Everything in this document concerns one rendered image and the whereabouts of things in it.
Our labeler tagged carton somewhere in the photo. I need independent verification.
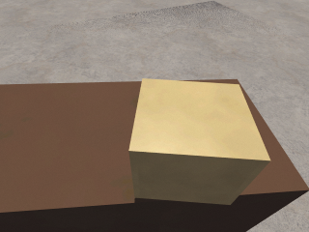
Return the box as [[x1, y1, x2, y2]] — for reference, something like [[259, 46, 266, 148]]
[[128, 78, 270, 205]]

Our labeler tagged pedestal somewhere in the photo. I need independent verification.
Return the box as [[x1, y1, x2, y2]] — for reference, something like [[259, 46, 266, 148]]
[[0, 79, 309, 232]]

